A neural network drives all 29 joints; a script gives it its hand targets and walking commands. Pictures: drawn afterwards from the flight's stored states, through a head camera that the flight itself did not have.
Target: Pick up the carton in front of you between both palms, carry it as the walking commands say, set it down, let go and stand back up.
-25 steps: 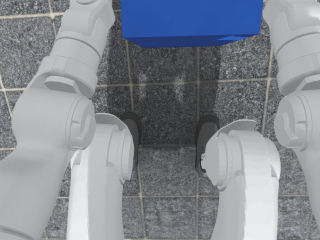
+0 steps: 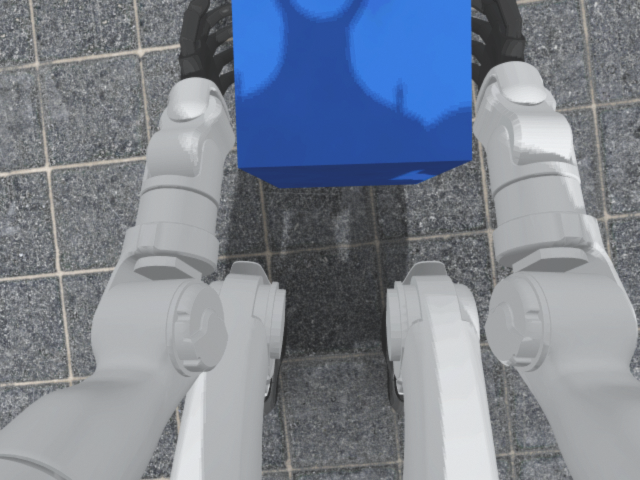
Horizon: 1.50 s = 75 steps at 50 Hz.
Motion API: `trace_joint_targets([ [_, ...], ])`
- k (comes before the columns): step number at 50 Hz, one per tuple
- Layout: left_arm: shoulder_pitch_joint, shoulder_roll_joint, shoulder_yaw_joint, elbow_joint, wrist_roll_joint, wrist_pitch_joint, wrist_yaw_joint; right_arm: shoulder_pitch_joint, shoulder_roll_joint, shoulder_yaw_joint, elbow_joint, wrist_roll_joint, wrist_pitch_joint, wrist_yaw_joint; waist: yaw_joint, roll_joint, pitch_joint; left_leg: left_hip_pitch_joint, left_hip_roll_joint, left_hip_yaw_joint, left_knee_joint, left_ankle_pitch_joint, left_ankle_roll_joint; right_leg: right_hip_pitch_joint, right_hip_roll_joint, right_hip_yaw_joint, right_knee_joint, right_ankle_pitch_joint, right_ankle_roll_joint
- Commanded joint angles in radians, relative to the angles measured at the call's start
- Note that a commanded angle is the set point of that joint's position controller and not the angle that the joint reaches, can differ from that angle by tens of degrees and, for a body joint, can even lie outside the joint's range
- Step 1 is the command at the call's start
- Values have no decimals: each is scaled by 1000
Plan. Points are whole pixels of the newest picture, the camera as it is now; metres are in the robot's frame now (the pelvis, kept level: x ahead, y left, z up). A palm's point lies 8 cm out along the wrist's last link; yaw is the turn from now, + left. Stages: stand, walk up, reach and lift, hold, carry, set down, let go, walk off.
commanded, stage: reach and lift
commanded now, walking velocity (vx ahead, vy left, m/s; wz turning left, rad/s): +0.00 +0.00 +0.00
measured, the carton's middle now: (347, 94) +0.53 -0.03 -0.16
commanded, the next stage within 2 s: none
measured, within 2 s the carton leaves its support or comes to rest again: neither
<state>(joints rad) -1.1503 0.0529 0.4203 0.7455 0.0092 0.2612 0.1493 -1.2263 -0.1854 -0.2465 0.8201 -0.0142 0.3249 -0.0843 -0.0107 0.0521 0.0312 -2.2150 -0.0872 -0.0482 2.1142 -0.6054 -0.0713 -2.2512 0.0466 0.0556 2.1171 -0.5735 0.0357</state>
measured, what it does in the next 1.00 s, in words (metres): rises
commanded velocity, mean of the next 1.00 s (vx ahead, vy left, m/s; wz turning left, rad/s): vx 0.00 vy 0.00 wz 0.00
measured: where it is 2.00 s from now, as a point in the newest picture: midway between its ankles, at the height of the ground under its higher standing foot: (333, 376)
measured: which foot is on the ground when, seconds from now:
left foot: down 0.00-1.00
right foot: down 0.00-1.00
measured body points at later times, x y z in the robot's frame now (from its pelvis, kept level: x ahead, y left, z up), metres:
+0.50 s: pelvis -0.01 +0.01 +0.12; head +0.24 -0.02 +0.49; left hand +0.50 +0.13 +0.07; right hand +0.49 -0.18 +0.06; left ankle +0.10 +0.13 -0.36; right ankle +0.10 -0.12 -0.36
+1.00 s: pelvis +0.05 +0.00 +0.27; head +0.18 -0.02 +0.70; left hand +0.45 +0.13 +0.23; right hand +0.44 -0.17 +0.22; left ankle +0.10 +0.13 -0.36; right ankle +0.10 -0.12 -0.36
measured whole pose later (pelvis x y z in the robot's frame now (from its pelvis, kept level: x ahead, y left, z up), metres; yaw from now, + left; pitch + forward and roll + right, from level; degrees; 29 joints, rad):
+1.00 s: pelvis +0.05 +0.00 +0.27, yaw -2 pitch +29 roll +1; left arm -0.57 -0.14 0.41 0.57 0.20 0.33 0.05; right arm -0.59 0.09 -0.38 0.58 -0.23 0.37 0.00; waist 0.00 0.02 -0.23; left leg -1.23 -0.06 -0.08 1.19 -0.46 -0.03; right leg -1.26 0.03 0.07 1.19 -0.43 0.02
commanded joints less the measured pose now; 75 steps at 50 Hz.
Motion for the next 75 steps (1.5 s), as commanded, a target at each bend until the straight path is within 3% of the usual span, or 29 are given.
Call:
trace_joint_targets([
  [1,-649,-1011,-400,-16,38,44,-295,-458,1135,255,20,-40,11,285,-17,-79,-1002,423,-89,149,-332,192,45,660,100,-121,-359,256,-19],
  [4,-640,-995,-331,25,89,47,-295,-517,1147,212,36,-57,10,296,32,-73,-998,472,-94,155,-388,162,55,646,109,-119,-405,194,-21],
  [6,-636,-995,-295,54,115,58,-298,-549,1139,198,42,-71,16,302,45,-87,-985,489,-94,155,-428,115,65,652,112,-118,-448,134,-19],
  [10,-653,-1022,-287,56,128,83,-314,-555,1139,176,40,-104,37,309,20,-103,-1050,541,-94,150,-491,73,68,734,112,-120,-515,75,-17],
  [15,-666,-1117,-383,-6,59,116,-340,-523,1169,194,-23,-108,58,312,-42,-57,-1225,666,-99,142,-555,126,42,871,110,-134,-561,147,-26],
  [22,-511,-1208,-501,-67,18,147,-346,-423,1236,322,-136,-42,85,339,-32,-28,-1312,889,-103,131,-652,257,23,992,114,-142,-638,278,-22],
  [31,-268,-1211,-501,-38,65,125,-334,-208,1286,351,-113,-38,70,339,6,-60,-1063,983,-101,90,-809,290,43,1091,116,-106,-784,304,-11],
  [43,-25,-1225,-581,-94,52,78,-347,59,1326,415,-181,-70,26,297,-14,-80,-930,1209,-91,39,-1031,371,52,1441,100,-38,-1026,415,-18],
  [54,200,-1203,-634,-138,77,81,-354,264,1340,497,-251,-61,26,286,13,-63,-728,1486,-64,-3,-1267,436,69,1714,78,12,-1265,478,-27],
  [66,379,-1208,-709,-250,47,185,-369,434,1326,554,-363,-36,122,297,0,-56,-513,1874,-27,-42,-1552,580,66,2023,64,22,-1532,597,-29],
  [75,477,-1190,-701,-316,55,297,-375,499,1267,546,-441,-35,232,319,4,-22,-280,2016,-1,-44,-1718,540,56,2147,56,7,-1695,511,-35],
])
